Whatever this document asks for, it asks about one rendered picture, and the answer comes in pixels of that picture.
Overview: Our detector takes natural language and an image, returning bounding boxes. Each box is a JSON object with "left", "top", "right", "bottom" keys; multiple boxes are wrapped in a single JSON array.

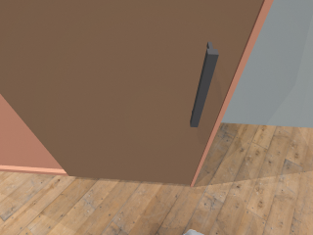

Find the wardrobe door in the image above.
[
  {"left": 0, "top": 0, "right": 263, "bottom": 185},
  {"left": 0, "top": 94, "right": 63, "bottom": 169}
]

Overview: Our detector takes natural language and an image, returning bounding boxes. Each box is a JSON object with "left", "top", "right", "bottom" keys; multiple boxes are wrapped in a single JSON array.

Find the handle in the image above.
[{"left": 190, "top": 41, "right": 219, "bottom": 127}]

